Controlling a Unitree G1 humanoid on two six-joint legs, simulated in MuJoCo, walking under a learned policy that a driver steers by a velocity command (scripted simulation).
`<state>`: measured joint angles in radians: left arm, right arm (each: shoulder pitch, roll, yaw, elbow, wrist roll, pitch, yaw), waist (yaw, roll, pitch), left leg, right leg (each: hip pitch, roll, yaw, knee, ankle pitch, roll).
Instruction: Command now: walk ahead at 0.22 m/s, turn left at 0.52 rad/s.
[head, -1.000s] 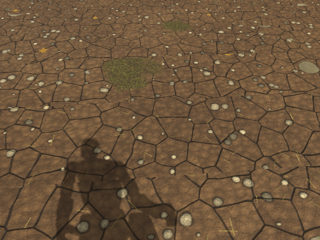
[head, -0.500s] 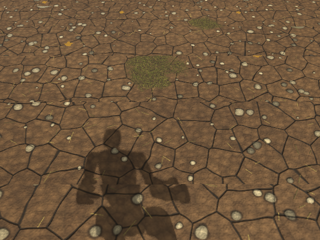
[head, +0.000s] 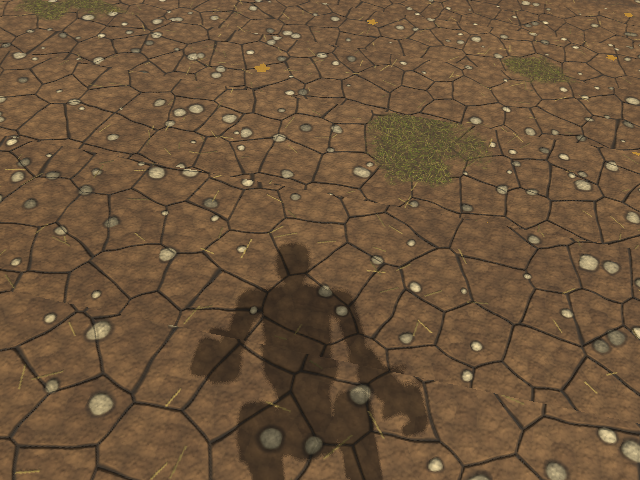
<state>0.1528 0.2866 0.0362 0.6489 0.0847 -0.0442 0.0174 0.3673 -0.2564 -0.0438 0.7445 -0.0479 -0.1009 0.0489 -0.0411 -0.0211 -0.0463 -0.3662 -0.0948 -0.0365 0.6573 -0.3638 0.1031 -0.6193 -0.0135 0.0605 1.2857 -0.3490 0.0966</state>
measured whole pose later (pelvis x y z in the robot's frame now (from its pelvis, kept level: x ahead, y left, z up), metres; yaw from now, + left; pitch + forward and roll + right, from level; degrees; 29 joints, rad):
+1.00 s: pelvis +0.39 -0.13 -0.16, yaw +6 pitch +2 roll +0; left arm 0.52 0.17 0.00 1.01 0.09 -0.12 -0.07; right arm -0.14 -0.21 0.04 0.71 -0.06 -0.05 0.08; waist 0.09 0.02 -0.01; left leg -0.67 0.00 0.00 0.58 0.15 0.06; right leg 0.09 0.06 -0.03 0.29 -0.41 -0.07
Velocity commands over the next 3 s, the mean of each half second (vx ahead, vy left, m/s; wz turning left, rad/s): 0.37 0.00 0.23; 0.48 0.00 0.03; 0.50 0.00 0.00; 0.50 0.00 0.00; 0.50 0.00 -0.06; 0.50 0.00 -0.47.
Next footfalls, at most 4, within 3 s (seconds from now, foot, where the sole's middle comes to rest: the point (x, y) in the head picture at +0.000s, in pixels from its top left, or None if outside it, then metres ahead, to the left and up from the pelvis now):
0.32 right None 0.07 -0.15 -0.76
0.56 right None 0.27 -0.22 -0.92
1.06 left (310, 456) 0.61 0.00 -0.92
1.68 right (401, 343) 1.00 -0.29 -1.08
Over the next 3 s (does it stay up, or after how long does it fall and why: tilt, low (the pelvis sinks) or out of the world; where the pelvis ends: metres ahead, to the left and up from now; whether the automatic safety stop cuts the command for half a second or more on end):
stays up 1.53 -0.20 -0.34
